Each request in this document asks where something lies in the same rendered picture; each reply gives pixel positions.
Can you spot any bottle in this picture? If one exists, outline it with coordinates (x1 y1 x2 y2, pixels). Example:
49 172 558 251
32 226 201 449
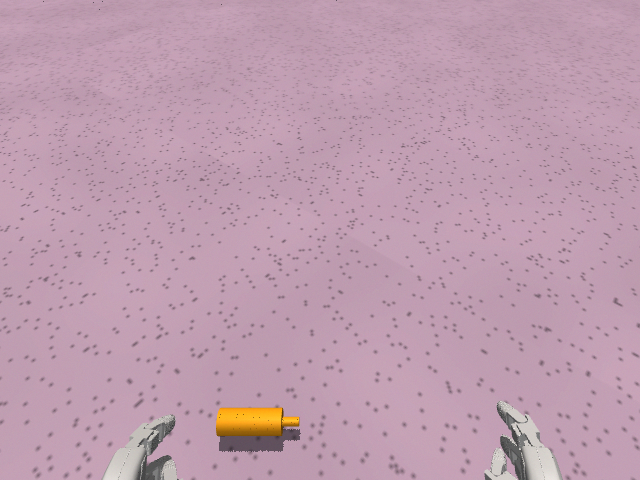
216 408 299 436

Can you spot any right robot hand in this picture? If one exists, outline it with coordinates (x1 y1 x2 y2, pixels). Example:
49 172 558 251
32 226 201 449
484 401 563 480

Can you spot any left robot hand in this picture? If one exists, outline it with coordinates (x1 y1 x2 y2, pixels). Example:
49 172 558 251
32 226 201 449
101 414 183 480

